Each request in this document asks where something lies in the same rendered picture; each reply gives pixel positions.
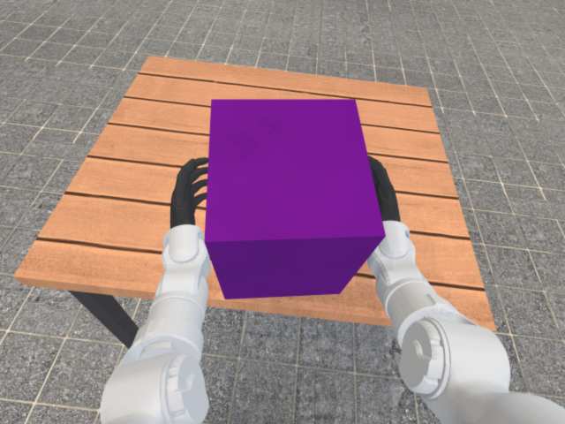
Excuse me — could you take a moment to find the table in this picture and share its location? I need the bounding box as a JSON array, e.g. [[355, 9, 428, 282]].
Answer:
[[13, 56, 497, 349]]

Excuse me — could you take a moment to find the left robot hand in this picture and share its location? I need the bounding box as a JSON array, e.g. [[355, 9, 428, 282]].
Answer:
[[170, 157, 208, 228]]

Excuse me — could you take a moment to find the right robot hand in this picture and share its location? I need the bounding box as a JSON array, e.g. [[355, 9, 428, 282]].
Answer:
[[368, 156, 401, 222]]

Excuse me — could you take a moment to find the carton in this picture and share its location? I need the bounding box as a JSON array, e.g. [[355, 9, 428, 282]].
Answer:
[[205, 99, 386, 299]]

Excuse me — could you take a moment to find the left robot upper arm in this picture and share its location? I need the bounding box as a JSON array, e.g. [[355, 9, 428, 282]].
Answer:
[[102, 351, 209, 424]]

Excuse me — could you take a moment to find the right robot upper arm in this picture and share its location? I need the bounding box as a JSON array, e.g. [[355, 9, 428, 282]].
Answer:
[[399, 317, 565, 424]]

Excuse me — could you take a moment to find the left robot forearm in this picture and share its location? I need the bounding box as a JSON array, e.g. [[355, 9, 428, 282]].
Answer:
[[101, 224, 211, 421]]

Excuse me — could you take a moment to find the right robot forearm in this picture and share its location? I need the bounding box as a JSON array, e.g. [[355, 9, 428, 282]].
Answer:
[[367, 221, 510, 386]]

